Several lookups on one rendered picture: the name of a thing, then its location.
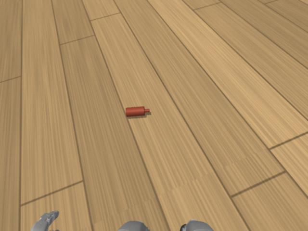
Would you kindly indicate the bottle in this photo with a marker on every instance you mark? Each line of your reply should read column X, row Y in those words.
column 136, row 111

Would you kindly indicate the left robot hand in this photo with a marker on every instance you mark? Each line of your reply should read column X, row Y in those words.
column 45, row 221

